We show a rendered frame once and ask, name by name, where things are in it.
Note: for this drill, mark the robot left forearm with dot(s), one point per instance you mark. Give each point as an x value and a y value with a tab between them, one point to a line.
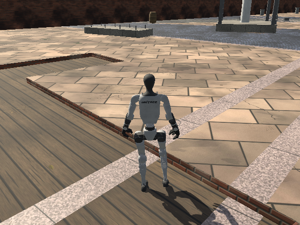
126	123

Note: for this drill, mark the left robot hand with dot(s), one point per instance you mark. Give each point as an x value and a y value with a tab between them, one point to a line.
128	130

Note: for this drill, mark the robot right forearm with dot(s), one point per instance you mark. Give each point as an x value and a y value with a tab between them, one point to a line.
173	123

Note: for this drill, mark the right robot upper arm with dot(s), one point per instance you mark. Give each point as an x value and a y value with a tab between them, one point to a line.
167	106

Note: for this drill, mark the robot right shin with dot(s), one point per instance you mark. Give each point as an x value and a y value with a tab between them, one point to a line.
164	166

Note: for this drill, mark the left robot upper arm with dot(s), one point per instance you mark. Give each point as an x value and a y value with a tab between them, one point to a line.
132	105

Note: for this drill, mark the right robot hand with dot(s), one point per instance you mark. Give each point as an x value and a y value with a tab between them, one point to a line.
174	132

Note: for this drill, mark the humanoid robot head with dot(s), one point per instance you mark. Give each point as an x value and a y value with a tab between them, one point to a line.
149	81

